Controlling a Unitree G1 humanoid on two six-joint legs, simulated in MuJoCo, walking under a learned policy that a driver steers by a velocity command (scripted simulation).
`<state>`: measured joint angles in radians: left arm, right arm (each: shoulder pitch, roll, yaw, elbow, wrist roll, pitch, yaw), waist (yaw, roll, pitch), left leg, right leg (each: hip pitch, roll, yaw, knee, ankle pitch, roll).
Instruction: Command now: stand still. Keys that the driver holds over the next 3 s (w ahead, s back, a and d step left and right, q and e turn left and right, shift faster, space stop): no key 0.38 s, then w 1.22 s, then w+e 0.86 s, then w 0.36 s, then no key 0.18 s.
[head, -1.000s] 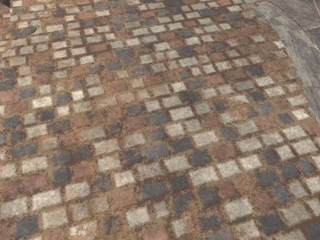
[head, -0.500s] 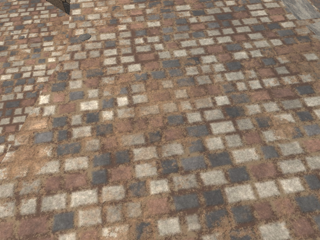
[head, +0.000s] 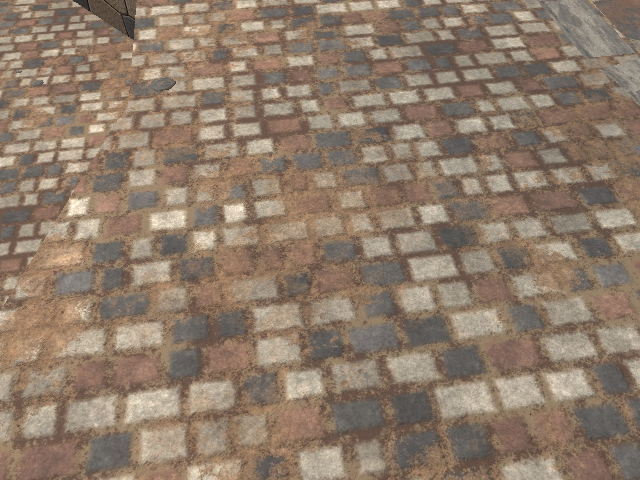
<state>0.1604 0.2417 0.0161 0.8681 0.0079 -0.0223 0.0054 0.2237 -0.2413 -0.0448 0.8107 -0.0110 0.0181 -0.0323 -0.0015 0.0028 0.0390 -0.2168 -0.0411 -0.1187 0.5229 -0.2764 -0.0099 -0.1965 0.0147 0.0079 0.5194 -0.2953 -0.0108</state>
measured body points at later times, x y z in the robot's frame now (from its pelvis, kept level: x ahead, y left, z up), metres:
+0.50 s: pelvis +0.01 -0.01 +0.00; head +0.01 -0.01 +0.45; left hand +0.06 +0.26 -0.14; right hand +0.06 -0.27 -0.14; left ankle +0.00 +0.12 -0.73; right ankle -0.01 -0.11 -0.74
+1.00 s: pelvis +0.17 +0.04 +0.01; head +0.19 +0.06 +0.46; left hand +0.36 +0.29 -0.11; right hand +0.10 -0.20 -0.13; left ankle +0.05 +0.14 -0.74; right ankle +0.34 -0.12 -0.68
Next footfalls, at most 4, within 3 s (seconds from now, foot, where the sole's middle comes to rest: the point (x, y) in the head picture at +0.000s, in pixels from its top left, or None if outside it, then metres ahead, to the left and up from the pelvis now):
0.68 left None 0.09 0.14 -0.77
1.16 right None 0.46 -0.09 -0.77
1.70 left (272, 367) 0.77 0.14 -0.77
2.22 right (388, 283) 1.02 -0.14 -0.77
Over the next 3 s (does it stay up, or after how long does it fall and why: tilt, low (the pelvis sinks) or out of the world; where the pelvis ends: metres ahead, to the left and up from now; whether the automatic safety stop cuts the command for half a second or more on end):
stays up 1.29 -0.15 0.01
